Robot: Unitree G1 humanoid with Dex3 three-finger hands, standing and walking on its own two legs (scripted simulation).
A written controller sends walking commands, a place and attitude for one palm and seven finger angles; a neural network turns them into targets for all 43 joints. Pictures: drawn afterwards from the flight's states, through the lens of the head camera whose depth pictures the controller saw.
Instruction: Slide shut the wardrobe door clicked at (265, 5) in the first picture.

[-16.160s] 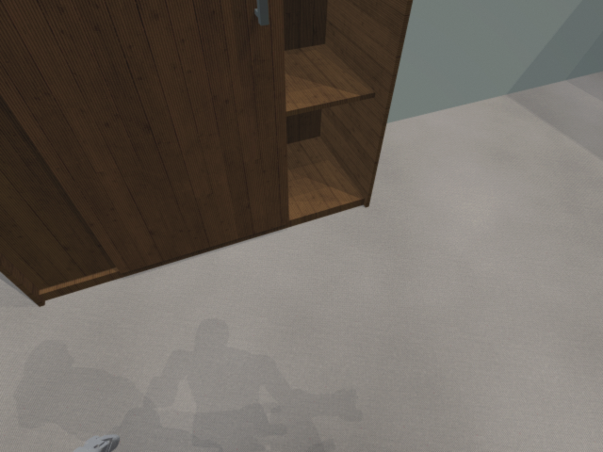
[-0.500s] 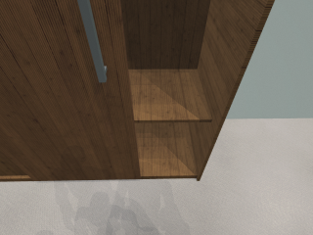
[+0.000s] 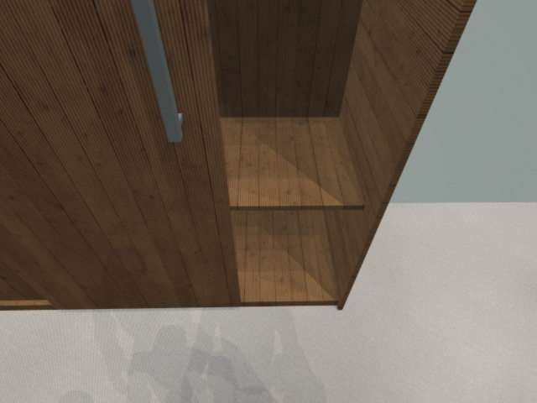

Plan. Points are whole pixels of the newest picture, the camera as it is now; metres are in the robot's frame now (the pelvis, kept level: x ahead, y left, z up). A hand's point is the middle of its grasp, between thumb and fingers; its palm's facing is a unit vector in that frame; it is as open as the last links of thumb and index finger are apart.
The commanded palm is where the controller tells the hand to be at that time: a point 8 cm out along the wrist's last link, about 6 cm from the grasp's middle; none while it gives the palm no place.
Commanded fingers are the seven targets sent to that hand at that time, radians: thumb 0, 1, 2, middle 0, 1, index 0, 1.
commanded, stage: look again from close up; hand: left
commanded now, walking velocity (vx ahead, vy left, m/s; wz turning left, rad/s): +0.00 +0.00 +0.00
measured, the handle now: (158, 49) +0.54 +0.21 +0.26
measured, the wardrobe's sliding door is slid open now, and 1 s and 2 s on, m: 0.38 0.38 0.38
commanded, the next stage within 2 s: shuffle to correct the standing spot in 0.74 s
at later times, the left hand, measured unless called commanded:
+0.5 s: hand out of the picture +0.00 +0.17 -0.17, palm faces +0.04 -0.98 -0.20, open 7.4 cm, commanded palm none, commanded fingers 0.00 0.90 0.90 -0.20 -0.30 -0.20 -0.30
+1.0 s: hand out of the picture +0.01 +0.17 -0.18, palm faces +0.09 -0.98 -0.20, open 7.4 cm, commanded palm none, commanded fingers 0.00 0.90 0.90 -0.20 -0.30 -0.20 -0.30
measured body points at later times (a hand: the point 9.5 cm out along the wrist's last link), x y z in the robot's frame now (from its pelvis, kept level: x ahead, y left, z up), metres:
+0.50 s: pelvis +0.00 -0.01 +0.00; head +0.01 -0.01 +0.45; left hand +0.00 +0.22 -0.16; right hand -0.01 -0.23 -0.16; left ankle -0.04 +0.12 -0.74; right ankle +0.01 -0.12 -0.74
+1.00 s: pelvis +0.01 -0.01 +0.00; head +0.01 -0.01 +0.45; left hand +0.00 +0.23 -0.16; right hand +0.00 -0.24 -0.16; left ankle -0.04 +0.12 -0.74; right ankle +0.01 -0.12 -0.74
